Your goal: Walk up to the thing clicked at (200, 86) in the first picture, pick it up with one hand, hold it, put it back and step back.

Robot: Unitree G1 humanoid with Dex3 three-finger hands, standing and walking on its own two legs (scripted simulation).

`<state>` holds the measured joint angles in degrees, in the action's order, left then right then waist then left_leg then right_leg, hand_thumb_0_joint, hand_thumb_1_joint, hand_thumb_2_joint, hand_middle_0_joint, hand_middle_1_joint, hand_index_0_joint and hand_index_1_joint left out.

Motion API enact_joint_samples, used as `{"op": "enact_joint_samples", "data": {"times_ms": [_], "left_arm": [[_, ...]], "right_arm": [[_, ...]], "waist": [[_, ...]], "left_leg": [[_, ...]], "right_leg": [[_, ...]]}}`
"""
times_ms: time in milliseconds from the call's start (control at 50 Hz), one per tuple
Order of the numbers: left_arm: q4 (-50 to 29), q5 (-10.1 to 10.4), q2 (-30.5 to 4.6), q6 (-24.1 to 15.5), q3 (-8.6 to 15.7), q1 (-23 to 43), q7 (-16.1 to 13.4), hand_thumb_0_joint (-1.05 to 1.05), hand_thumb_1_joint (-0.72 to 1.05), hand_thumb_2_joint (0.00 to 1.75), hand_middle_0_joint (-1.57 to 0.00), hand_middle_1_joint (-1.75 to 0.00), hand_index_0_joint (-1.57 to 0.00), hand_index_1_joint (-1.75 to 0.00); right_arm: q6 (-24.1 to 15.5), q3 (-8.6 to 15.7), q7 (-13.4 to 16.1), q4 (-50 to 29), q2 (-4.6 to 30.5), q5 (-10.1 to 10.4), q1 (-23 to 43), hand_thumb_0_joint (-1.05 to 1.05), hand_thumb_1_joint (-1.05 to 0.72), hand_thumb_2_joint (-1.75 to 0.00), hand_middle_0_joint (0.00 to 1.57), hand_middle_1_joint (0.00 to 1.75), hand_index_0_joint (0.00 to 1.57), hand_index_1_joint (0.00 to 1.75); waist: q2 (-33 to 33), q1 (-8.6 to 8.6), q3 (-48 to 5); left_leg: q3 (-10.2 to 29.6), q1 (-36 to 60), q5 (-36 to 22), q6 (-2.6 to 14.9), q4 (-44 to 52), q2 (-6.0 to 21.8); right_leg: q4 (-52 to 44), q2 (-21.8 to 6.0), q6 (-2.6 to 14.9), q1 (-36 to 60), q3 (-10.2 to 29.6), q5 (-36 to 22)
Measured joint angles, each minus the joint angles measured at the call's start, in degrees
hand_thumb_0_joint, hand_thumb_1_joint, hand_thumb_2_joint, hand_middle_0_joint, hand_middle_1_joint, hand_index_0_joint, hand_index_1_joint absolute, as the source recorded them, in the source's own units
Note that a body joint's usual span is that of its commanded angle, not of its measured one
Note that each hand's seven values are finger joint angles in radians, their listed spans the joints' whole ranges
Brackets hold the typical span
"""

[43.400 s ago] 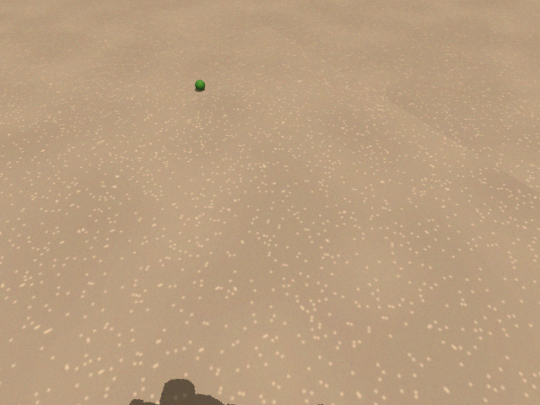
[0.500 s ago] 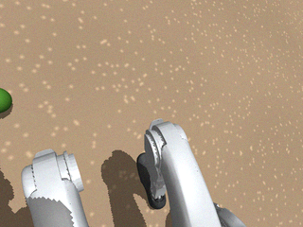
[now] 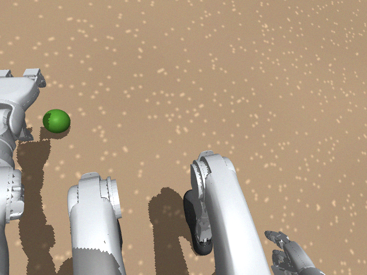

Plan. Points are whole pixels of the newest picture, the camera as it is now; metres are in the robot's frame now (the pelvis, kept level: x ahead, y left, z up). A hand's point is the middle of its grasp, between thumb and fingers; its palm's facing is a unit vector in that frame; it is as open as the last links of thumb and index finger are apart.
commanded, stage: withdraw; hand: left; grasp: from above
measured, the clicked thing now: (56, 121) +0.52 +0.26 -0.32
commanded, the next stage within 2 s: home in 0.14 s
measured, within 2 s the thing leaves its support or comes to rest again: neither
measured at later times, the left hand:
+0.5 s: hand (11, 102) +0.50 +0.30 -0.13, palm faces -0.40 -0.13 -0.91, open 12.9 cm
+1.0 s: hand out of the picture +0.32 +0.23 +0.08, palm faces -0.17 -0.80 -0.58, open 7.5 cm
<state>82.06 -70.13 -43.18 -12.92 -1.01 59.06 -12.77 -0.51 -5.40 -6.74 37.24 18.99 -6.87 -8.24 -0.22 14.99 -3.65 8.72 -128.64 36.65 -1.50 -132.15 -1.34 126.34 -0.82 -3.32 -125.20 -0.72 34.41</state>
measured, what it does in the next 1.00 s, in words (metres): rises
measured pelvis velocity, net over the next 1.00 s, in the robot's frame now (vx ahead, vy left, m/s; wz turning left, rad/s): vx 0.02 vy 0.00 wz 0.07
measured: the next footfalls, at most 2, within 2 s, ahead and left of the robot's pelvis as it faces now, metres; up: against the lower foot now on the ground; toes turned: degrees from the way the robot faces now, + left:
none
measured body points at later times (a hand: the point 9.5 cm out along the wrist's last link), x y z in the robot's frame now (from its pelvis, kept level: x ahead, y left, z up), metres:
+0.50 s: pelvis +0.02 +0.01 +0.00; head +0.26 +0.06 +0.38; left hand +0.52 +0.30 -0.08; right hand +0.05 -0.25 -0.11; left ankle +0.09 +0.13 -0.32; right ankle +0.12 -0.14 -0.32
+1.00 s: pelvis +0.02 +0.00 +0.18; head +0.17 +0.03 +0.60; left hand +0.33 +0.27 +0.11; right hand +0.25 -0.24 +0.08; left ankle +0.09 +0.13 -0.32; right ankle +0.12 -0.15 -0.32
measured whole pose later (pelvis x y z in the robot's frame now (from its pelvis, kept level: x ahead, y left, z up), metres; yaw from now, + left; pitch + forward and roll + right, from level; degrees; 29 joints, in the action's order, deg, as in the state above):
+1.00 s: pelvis +0.02 +0.00 +0.18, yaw +4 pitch +29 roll -4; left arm 19.6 -18.6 -22.2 11.5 0.6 7.5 -2.4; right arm -1.7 0.5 0.2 30.9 14.4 1.2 -3.4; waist -1.6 3.3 -11.4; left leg 5.6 -93.4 35.9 -1.7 -100.3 0.8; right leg 96.6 -2.2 -2.7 -91.6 -1.1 33.8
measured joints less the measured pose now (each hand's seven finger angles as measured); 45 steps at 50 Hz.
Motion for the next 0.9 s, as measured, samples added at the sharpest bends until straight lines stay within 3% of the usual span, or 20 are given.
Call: {"op": "enact_joint_samples", "data": {"times_ms": [100, 220, 280, 360, 440, 500, 680, 780, 900], "left_arm": [[5.4, -3.0, -2.8, -1.9, 1.4, 2.0, -4.6, 0.00, -0.51, 1.02, -0.10, -1.02, -0.10, -1.02], [4.9, -5.8, -5.5, -1.2, 5.6, 2.7, -9.2, 0.00, -0.51, 1.01, -0.10, -1.02, -0.10, -1.02], [0.5, -4.7, -5.1, 0.8, 7.3, 0.8, -9.8, 0.00, -0.50, 0.99, -0.12, -1.00, -0.12, -1.00], [-3.4, -1.3, -2.9, 3.9, 7.3, -0.8, -8.0, 0.00, -0.44, 0.95, -0.16, -0.94, -0.15, -0.94], [-8.0, 2.8, -0.1, 6.1, 6.7, -3.7, -3.5, 0.00, -0.34, 0.91, -0.19, -0.83, -0.18, -0.83], [-14.0, 7.1, 2.5, 7.2, 6.5, -7.7, 0.4, 0.00, -0.22, 0.86, -0.21, -0.71, -0.20, -0.72], [-37.2, 25.5, 10.2, 12.1, 5.1, -25.2, 9.9, 0.00, 0.33, 0.85, -0.22, -0.44, -0.21, -0.44], [-47.4, 34.6, 13.8, 15.6, 3.5, -34.5, 11.9, 0.00, 0.63, 0.88, -0.22, -0.36, -0.22, -0.37], [-56.2, 43.7, 17.7, 19.9, 2.1, -44.0, 11.6, 0.00, 0.81, 0.89, -0.22, -0.32, -0.22, -0.32]], "right_arm": [[-1.0, -1.3, 0.5, 0.6, 0.1, -1.2, -1.3, 0.00, -0.91, -0.90, 0.20, 0.30, 0.20, 0.30], [-2.1, -1.8, 0.2, 1.3, -1.0, -2.6, -3.5, 0.00, -0.91, -0.90, 0.20, 0.30, 0.20, 0.30], [-2.1, -1.0, -0.3, 1.7, -2.1, -2.3, -4.7, 0.00, -0.90, -0.90, 0.20, 0.30, 0.20, 0.30], [-1.7, 0.3, -1.0, 2.6, -3.7, -1.0, -5.4, 0.00, -0.90, -0.90, 0.20, 0.30, 0.20, 0.30], [-0.7, 1.8, -1.3, 2.6, -4.5, 0.4, -5.3, 0.00, -0.89, -0.89, 0.20, 0.30, 0.21, 0.30], [0.5, 3.1, -1.4, 1.8, -4.4, 1.8, -5.3, 0.00, -0.89, -0.89, 0.20, 0.30, 0.21, 0.30], [3.0, 6.2, 0.3, -1.3, -2.8, 4.9, -2.3, 0.00, -0.90, -0.90, 0.20, 0.30, 0.20, 0.30], [2.8, 7.5, 2.1, -3.1, -2.2, 6.1, 0.6, 0.00, -0.90, -0.90, 0.20, 0.30, 0.20, 0.30], [0.8, 7.2, 4.7, -5.2, -2.8, 7.2, 3.8, 0.01, -0.90, -0.90, 0.20, 0.30, 0.20, 0.30]], "waist": [[1.1, 1.75, 1.5], [1.4, 2.93, 3.2], [0.7, 2.74, 2.7], [-0.6, 1.59, 0.8], [-2.2, -0.29, -1.1], [-3.4, -2.15, -2.6], [-3.6, -7.69, -6.2], [-2.4, -10.02, -7.3], [-1.6, -11.50, -7.7]], "left_leg": [[0.8, -2.7, -0.1, -0.33, -2.9, -0.2], [1.4, -6.0, 0.3, -0.44, -6.0, -0.6], [1.1, -6.9, 0.9, -0.20, -6.4, -0.7], [0.2, -6.4, 1.8, 0.24, -5.2, -0.5], [-0.5, -4.2, 2.7, 0.69, -2.7, -0.2], [-1.0, -1.5, 3.3, 0.96, -0.1, 0.0], [-2.2, 10.2, 3.0, 1.01, 10.7, 0.9], [-2.6, 17.5, 1.9, 0.67, 17.1, 1.3], [-2.9, 26.7, 0.3, 0.11, 24.9, 1.7]], "right_leg": [[2.4, 0.4, 0.04, -2.5, -0.3, -0.3], [5.0, 0.6, 0.14, -5.3, -0.5, 0.2], [5.4, 0.5, -0.01, -6.1, -0.3, 0.8], [4.6, 0.2, -0.04, -5.7, 0.3, 1.9], [2.3, -0.2, -0.13, -3.6, 0.6, 2.9], [-0.1, -0.5, -0.42, -1.0, 0.7, 3.4], [-10.3, -1.0, -0.81, 9.8, 0.7, 2.8], [-16.1, -1.2, -0.47, 16.6, 0.5, 1.8], [-23.2, -1.3, 0.14, 25.4, 0.0, 0.4]]}}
